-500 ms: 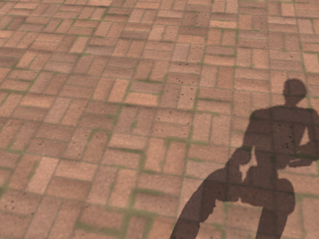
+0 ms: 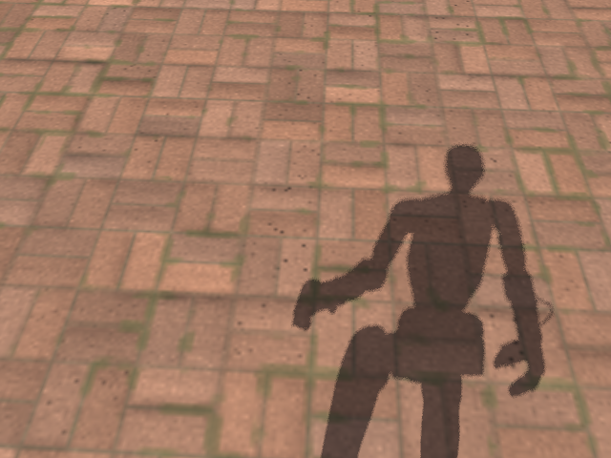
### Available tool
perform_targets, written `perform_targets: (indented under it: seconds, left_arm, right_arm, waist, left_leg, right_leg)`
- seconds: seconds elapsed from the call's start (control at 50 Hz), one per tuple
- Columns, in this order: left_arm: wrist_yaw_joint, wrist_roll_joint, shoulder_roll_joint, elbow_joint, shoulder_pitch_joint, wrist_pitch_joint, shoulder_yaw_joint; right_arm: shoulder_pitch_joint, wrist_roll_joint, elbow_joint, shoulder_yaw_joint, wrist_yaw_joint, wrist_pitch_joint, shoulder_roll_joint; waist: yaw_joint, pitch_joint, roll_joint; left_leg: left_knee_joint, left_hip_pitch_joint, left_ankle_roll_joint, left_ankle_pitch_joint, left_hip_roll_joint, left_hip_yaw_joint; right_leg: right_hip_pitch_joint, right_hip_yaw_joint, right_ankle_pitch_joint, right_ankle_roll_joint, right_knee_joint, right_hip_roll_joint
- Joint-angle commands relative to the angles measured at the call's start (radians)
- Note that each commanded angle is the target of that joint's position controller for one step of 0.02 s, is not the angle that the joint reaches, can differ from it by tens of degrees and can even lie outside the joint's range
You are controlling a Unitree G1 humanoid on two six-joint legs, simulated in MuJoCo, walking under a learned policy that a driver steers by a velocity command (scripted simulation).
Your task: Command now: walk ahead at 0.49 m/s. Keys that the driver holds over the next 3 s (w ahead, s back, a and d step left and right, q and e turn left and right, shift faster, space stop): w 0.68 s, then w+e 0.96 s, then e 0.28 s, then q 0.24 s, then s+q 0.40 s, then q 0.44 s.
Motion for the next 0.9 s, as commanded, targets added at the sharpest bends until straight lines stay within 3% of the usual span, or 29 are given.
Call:
perform_targets:
  seconds: [0.02, 0.08, 0.14, 0.16, 0.18, 0.2, 0.22, 0.24, 0.26, 0.28, 0.3, 0.32, 0.36, 0.4, 0.46, 0.54, 0.64, 0.7, 0.72, 0.74, 0.76, 0.78, 0.8, 0.82, 0.84, 0.86, 0.9]
  left_arm:
    - [-0.012, -0.004, 0.025, -0.07, -0.079, -0.018, -0.004]
    - [-0.029, -0.014, 0.04, -0.107, -0.154, -0.023, -0.004]
    - [-0.045, -0.013, 0.071, -0.126, -0.151, -0.029, 0.005]
    - [-0.046, -0.013, 0.087, -0.118, -0.107, -0.031, 0.013]
    - [-0.043, -0.012, 0.115, -0.088, 0.002, -0.032, 0.03]
    - [-0.034, -0.008, 0.171, -0.041, 0.173, -0.03, 0.056]
    - [-0.027, 0.014, 0.28, -0.023, 0.303, -0.026, 0.08]
    - [-0.032, -0.001, 0.24, -0.006, 0.338, -0.019, 0.072]
    - [-0.033, -0.007, 0.166, -0.018, 0.279, -0.02, 0.048]
    - [-0.03, -0.003, 0.134, -0.035, 0.205, -0.019, 0.038]
    - [-0.032, 0.003, 0.112, -0.042, 0.14, -0.02, 0.03]
    - [-0.034, 0.01, 0.083, -0.048, 0.102, -0.025, 0.023]
    - [-0.037, 0.011, 0.081, -0.041, 0.088, -0.034, 0.023]
    - [-0.035, 0.006, 0.102, -0.023, 0.103, -0.043, 0.03]
    - [-0.021, 0.003, 0.119, 0.005, 0.145, -0.036, 0.035]
    - [-0.008, -0.006, 0.136, 0.038, 0.203, -0.025, 0.038]
    - [-0.001, -0.015, 0.148, 0.091, 0.275, 0.0, 0.045]
    - [0.006, -0.018, 0.163, 0.098, 0.261, 0.015, 0.052]
    - [0.007, -0.018, 0.167, 0.096, 0.241, 0.02, 0.052]
    - [0.007, -0.012, 0.146, 0.088, 0.232, 0.024, 0.042]
    - [0.008, 0.011, 0.097, 0.059, 0.242, 0.021, 0.021]
    - [-0.001, -0.004, -0.028, 0.061, 0.38, 0.001, -0.011]
    - [-0.002, -0.031, 0.098, 0.073, 0.308, -0.014, 0.018]
    - [-0.002, -0.051, 0.141, 0.043, 0.221, -0.021, 0.034]
    - [0.004, -0.047, 0.129, 0.036, 0.183, -0.02, 0.035]
    - [0.009, -0.033, 0.117, 0.037, 0.17, -0.013, 0.041]
    - [0.007, -0.033, 0.073, 0.047, 0.215, 0.013, 0.042]
  right_arm:
    - [-0.018, 0.01, -0.05, -0.033, -0.012, -0.011, -0.172]
    - [0.035, 0.018, -0.017, -0.034, -0.015, 0.006, -0.179]
    - [0.037, 0.019, -0.002, -0.04, -0.021, 0.027, -0.193]
    - [0.024, 0.018, -0.004, -0.042, -0.023, 0.033, -0.201]
    - [0.002, 0.015, -0.007, -0.04, -0.023, 0.04, -0.199]
    - [0.008, 0.003, -0.018, -0.025, -0.025, 0.043, -0.166]
    - [0.102, -0.011, -0.051, 0.008, -0.021, 0.028, -0.068]
    - [0.134, 0.003, -0.032, 0.02, -0.014, 0.005, -0.04]
    - [0.053, 0.03, -0.045, -0.009, -0.008, -0.011, -0.157]
    - [-0.032, 0.042, -0.069, -0.012, -0.006, -0.02, -0.168]
    - [-0.073, 0.03, -0.076, -0.011, -0.01, -0.019, -0.154]
    - [-0.076, 0.015, -0.072, -0.018, -0.014, -0.01, -0.148]
    - [-0.038, 0.009, -0.057, -0.012, -0.015, 0.013, -0.106]
    - [-0.056, 0.004, -0.065, -0.01, -0.019, 0.028, -0.09]
    - [-0.162, -0.004, -0.099, -0.009, -0.019, 0.026, -0.084]
    - [-0.301, 0.002, -0.134, 0.003, -0.005, 0.012, -0.057]
    - [-0.418, 0.012, -0.185, 0.005, 0.021, -0.002, -0.07]
    - [-0.373, 0.01, -0.182, -0.008, 0.03, -0.009, -0.104]
    - [-0.287, 0.008, -0.16, -0.022, 0.026, -0.012, -0.129]
    - [-0.124, 0.005, -0.112, -0.048, 0.016, -0.013, -0.178]
    - [0.061, -0.009, -0.08, -0.069, 0.003, -0.01, -0.255]
    - [0.085, -0.01, -0.061, -0.075, 0.006, -0.002, -0.293]
    - [0.063, -0.001, -0.075, -0.049, 0.005, -0.002, -0.188]
    - [-0.009, 0.0, -0.082, -0.038, 0.0, -0.006, -0.152]
    - [-0.08, -0.003, -0.089, -0.031, 0.0, -0.01, -0.131]
    - [-0.127, -0.007, -0.088, -0.025, 0.002, -0.014, -0.101]
    - [-0.164, -0.02, -0.078, -0.022, 0.003, -0.025, -0.08]
  waist:
    - [0.001, 0.049, 0.077]
    - [-0.02, 0.06, 0.083]
    - [0.009, 0.039, 0.101]
    - [0.038, 0.012, 0.115]
    - [0.101, -0.053, 0.112]
    - [0.169, -0.18, 0.084]
    - [0.158, -0.351, -0.115]
    - [0.157, -0.433, -0.25]
    - [0.167, -0.294, -0.143]
    - [0.148, -0.179, -0.086]
    - [0.118, -0.099, -0.02]
    - [0.087, -0.064, -0.022]
    - [0.053, -0.057, -0.036]
    - [0.042, -0.033, -0.022]
    - [0.065, 0.0, -0.005]
    - [0.114, 0.032, -0.008]
    - [0.138, 0.063, -0.01]
    - [0.092, 0.024, -0.032]
    - [0.036, -0.026, -0.039]
    - [-0.038, -0.132, -0.022]
    - [-0.094, -0.296, 0.099]
    - [-0.016, -0.41, 0.357]
    - [-0.062, -0.338, 0.226]
    - [-0.048, -0.195, 0.188]
    - [-0.014, -0.123, 0.123]
    - [0.011, -0.068, 0.118]
    - [0.056, -0.047, 0.15]
  left_leg:
    - [-0.119, -0.119, 0.145, 0.139, 0.251, -0.115]
    - [-0.072, 0.005, 0.138, 0.142, 0.301, -0.132]
    - [0.007, 0.115, 0.111, 0.235, 0.349, -0.155]
    - [0.062, 0.13, 0.098, 0.346, 0.346, -0.149]
    - [0.197, 0.117, 0.077, 0.501, 0.308, -0.115]
    - [0.417, 0.015, 0.046, 0.488, 0.251, -0.072]
    - [0.809, -0.342, -0.02, 0.145, 0.124, -0.014]
    - [1.021, -0.576, -0.045, -0.4, 0.02, -0.107]
    - [1.105, -0.683, -0.027, -0.38, 0.088, -0.172]
    - [1.084, -0.698, -0.014, -0.289, 0.141, -0.143]
    - [1.018, -0.667, -0.019, -0.208, 0.183, -0.121]
    - [0.954, -0.614, -0.023, -0.152, 0.215, -0.126]
    - [0.91, -0.534, -0.04, -0.099, 0.227, -0.117]
    - [0.849, -0.557, -0.059, -0.048, 0.233, -0.111]
    - [0.675, -0.624, -0.082, 0.099, 0.233, -0.104]
    - [0.434, -0.573, -0.079, 0.271, 0.195, -0.063]
    - [0.312, -0.611, -0.045, 0.213, 0.171, -0.069]
    - [0.277, -0.499, -0.007, 0.105, 0.137, -0.05]
    - [0.253, -0.363, 0.012, 0.095, 0.105, -0.023]
    - [0.256, -0.119, 0.041, 0.127, 0.108, -0.026]
    - [0.294, 0.205, 0.102, 0.145, 0.308, -0.242]
    - [0.179, 0.491, 0.238, -0.071, 0.51, -0.683]
    - [0.11, 0.419, 0.197, -0.195, 0.484, -0.691]
    - [0.082, 0.286, 0.151, -0.171, 0.458, -0.536]
    - [0.047, 0.152, 0.13, -0.09, 0.424, -0.431]
    - [0.01, 0.052, 0.117, -0.025, 0.389, -0.342]
    - [-0.049, -0.053, 0.107, 0.053, 0.353, -0.225]
  right_leg:
    - [0.104, -0.045, 0.146, 0.007, -0.166, 0.038]
    - [0.07, -0.032, 0.113, -0.012, -0.248, 0.052]
    - [0.095, -0.03, -0.01, -0.052, -0.296, 0.071]
    - [0.164, -0.049, -0.05, -0.068, -0.307, 0.091]
    - [0.315, -0.081, -0.056, -0.094, -0.334, 0.124]
    - [0.576, -0.053, -0.031, -0.133, -0.307, 0.093]
    - [0.977, 0.327, -0.081, -0.265, -0.302, -0.162]
    - [1.103, 0.686, -0.247, -0.357, -0.476, -0.259]
    - [1.008, 0.596, -0.333, -0.305, -0.505, -0.227]
    - [0.87, 0.447, -0.287, -0.268, -0.519, -0.188]
    - [0.73, 0.342, -0.189, -0.251, -0.552, -0.145]
    - [0.641, 0.269, -0.112, -0.236, -0.583, -0.108]
    - [0.556, 0.196, -0.023, -0.242, -0.636, -0.077]
    - [0.532, 0.136, 0.056, -0.256, -0.667, -0.071]
    - [0.56, 0.072, 0.1, -0.247, -0.689, -0.055]
    - [0.575, 0.005, 0.051, -0.214, -0.705, -0.025]
    - [0.741, 0.022, 0.09, -0.207, -0.642, -0.095]
    - [0.795, 0.036, 0.279, -0.182, -0.545, -0.114]
    - [0.777, 0.025, 0.429, -0.167, -0.445, -0.089]
    - [0.693, -0.005, 0.452, -0.139, -0.26, -0.033]
    - [0.47, -0.045, 0.138, -0.103, 0.058, 0.042]
    - [0.091, -0.019, -0.551, -0.049, 0.366, 0.212]
    - [-0.001, 0.101, -0.572, -0.058, 0.468, 0.162]
    - [-0.049, 0.083, -0.475, -0.067, 0.472, 0.117]
    - [-0.013, 0.061, -0.384, -0.061, 0.435, 0.069]
    - [0.02, 0.059, -0.323, -0.054, 0.388, 0.041]
    - [0.114, 0.063, -0.26, -0.046, 0.355, 0.01]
